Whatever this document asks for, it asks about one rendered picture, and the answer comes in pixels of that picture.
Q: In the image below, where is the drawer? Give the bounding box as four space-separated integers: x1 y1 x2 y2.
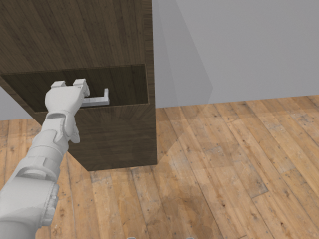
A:
0 64 148 113

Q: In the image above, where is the cabinet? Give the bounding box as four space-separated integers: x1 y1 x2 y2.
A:
0 0 158 172

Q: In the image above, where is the robot left upper arm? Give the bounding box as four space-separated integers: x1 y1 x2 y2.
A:
0 176 60 239

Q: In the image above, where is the robot left hand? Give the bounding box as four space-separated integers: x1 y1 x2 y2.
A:
45 79 90 143

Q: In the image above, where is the handle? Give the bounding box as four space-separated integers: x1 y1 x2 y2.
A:
81 88 110 107

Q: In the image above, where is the robot left forearm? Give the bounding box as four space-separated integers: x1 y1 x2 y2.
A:
0 110 75 203

